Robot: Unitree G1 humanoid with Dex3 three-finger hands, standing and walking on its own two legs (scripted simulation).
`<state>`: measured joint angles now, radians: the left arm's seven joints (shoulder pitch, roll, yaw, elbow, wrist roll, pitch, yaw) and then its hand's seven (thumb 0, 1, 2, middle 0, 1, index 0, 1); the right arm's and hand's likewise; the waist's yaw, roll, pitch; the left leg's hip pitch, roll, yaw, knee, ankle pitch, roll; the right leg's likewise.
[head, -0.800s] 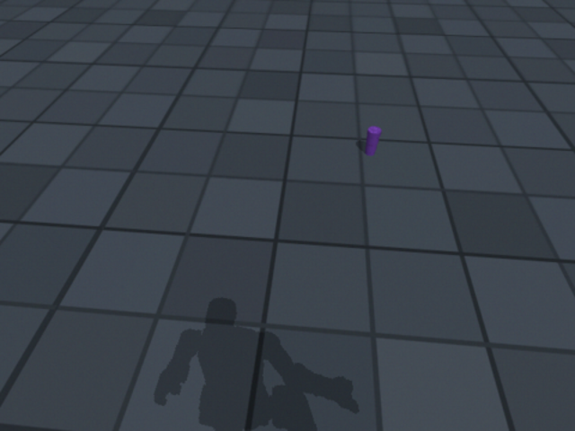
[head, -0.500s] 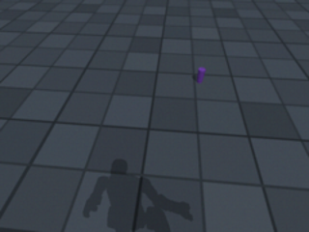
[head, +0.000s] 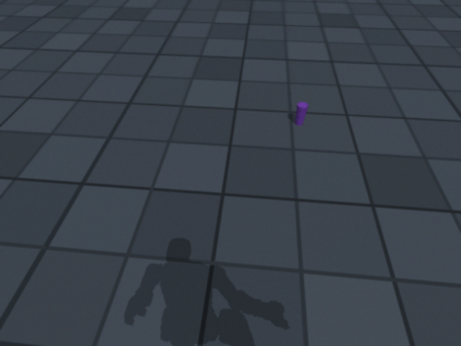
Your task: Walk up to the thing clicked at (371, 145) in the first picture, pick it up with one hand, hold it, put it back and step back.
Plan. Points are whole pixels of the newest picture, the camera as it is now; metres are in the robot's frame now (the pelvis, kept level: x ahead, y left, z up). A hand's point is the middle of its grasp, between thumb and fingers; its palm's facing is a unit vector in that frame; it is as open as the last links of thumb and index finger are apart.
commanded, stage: stand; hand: left
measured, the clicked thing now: (300, 114) +1.70 -0.40 -0.71
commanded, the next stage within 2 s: walk up in 0.32 s
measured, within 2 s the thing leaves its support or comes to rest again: neither
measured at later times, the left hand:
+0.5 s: hand out of the picture +0.11 +0.25 -0.15, palm faces -0.11 -0.93 -0.34, open 7.4 cm
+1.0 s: hand (191, 286) +0.29 +0.11 -0.15, palm faces -0.19 -0.92 -0.34, open 7.4 cm
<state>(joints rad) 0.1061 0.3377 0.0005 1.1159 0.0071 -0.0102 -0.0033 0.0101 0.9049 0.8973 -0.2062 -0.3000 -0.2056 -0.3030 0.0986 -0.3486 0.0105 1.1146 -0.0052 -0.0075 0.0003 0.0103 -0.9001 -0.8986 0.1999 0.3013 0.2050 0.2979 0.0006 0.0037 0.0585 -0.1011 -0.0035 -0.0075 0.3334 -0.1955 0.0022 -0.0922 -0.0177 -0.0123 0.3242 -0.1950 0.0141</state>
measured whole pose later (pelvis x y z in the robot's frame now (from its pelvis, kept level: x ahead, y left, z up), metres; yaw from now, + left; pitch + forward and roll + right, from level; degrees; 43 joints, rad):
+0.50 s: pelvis +0.02 -0.02 +0.00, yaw -5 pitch -1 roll +1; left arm 0.20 0.42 0.08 1.04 0.04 0.02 -0.10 0.01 0.90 0.90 -0.21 -0.30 -0.21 -0.30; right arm 0.22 -0.39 -0.07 1.01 -0.04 -0.08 0.03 0.01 -0.90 -0.90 0.20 0.30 0.21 0.30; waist -0.02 -0.02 0.02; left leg -0.07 0.03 0.07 0.35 -0.27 0.02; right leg -0.42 -0.05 0.03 0.85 -0.39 -0.02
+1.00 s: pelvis +0.22 -0.14 -0.01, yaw -14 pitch -2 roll -1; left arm 0.37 0.37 0.06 0.94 0.00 -0.07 -0.07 0.01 0.90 0.90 -0.21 -0.30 -0.21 -0.30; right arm 0.20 -0.42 -0.07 0.92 -0.03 -0.03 0.10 0.01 -0.90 -0.90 0.20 0.30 0.21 0.30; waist 0.05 0.05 0.04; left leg -0.55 0.13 0.02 0.84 -0.19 -0.02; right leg -0.08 0.04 -0.01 0.40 -0.29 -0.04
